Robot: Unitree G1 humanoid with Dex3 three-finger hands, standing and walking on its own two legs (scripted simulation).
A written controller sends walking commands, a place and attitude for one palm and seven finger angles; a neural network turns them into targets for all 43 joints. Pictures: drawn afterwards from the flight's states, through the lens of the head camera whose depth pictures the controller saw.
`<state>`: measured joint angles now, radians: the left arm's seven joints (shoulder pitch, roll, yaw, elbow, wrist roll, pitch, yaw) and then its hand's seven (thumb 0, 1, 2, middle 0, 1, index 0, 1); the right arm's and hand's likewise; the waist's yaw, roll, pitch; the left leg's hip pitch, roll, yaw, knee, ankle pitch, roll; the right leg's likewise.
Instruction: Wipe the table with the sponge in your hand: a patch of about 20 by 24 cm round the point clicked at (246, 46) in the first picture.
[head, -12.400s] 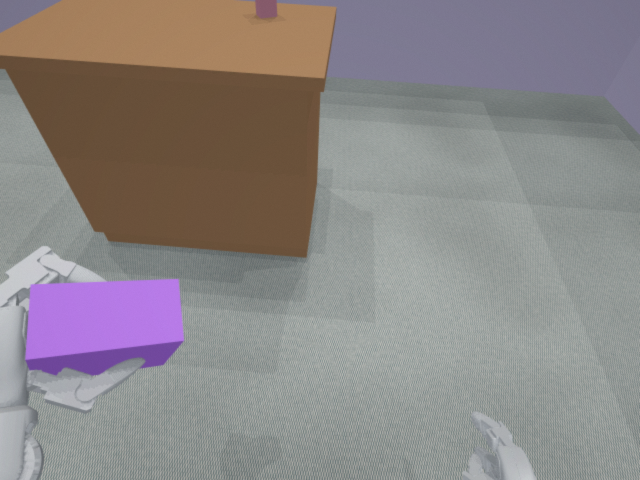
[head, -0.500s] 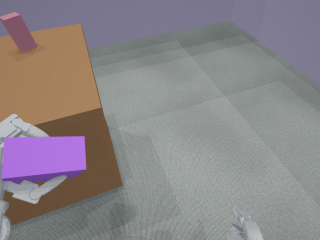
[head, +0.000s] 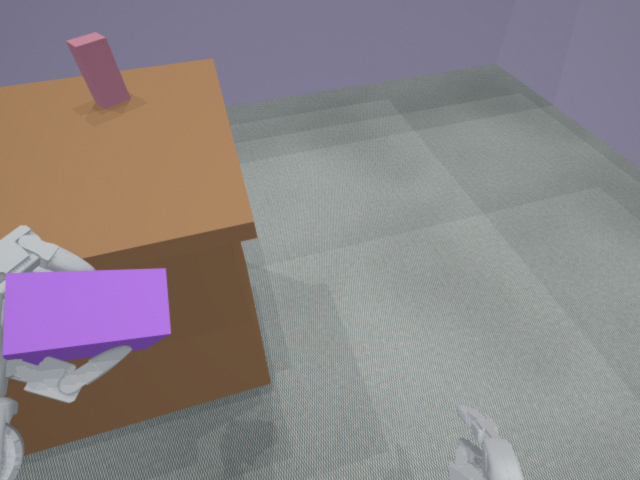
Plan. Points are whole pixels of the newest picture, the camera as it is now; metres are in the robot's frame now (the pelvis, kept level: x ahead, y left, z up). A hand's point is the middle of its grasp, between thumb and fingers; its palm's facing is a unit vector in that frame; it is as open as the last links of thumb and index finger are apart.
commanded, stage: take the last steps up to it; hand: left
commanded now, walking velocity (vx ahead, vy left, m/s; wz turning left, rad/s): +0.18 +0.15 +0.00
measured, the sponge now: (111, 316) +0.23 +0.21 +0.17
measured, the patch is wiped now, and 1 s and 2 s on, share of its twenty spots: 0.00 0.00 0.00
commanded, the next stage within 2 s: come to a stop and stand still in 0.44 s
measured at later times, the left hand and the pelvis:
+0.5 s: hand (19, 250) +0.28 +0.32 +0.19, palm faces +0.34 -0.81 -0.47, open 10.1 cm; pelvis +0.05 +0.09 +0.01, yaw -3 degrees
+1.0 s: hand out of the picture +0.33 +0.38 +0.22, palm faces +0.45 -0.77 -0.45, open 10.0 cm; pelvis +0.04 +0.11 +0.01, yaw -5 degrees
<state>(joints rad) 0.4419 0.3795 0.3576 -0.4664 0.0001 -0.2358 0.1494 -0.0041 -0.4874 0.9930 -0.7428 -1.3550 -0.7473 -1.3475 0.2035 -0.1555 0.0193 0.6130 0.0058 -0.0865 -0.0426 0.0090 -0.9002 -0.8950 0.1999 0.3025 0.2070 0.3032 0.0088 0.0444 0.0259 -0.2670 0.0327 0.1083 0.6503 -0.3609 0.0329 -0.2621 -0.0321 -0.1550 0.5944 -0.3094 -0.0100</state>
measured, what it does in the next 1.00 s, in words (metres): steps to the left: left foot, then right foot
